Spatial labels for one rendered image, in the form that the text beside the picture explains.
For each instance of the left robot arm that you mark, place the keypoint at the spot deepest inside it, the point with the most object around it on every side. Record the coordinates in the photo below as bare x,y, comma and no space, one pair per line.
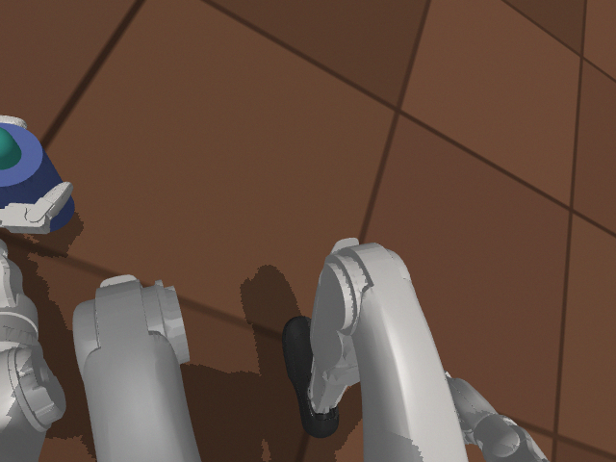
31,396

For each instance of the right robot arm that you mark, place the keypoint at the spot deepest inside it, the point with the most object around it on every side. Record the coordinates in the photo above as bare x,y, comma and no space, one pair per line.
501,440

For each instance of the right robot foot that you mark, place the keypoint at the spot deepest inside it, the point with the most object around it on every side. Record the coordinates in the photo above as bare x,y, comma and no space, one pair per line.
298,357

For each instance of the bottle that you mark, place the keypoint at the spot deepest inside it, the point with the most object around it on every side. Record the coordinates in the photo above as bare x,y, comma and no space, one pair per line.
26,172

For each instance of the right robot hand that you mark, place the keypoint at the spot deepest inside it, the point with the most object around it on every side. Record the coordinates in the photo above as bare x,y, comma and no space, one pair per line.
471,407

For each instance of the left robot hand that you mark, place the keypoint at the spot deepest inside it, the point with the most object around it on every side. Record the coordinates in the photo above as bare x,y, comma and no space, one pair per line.
33,218

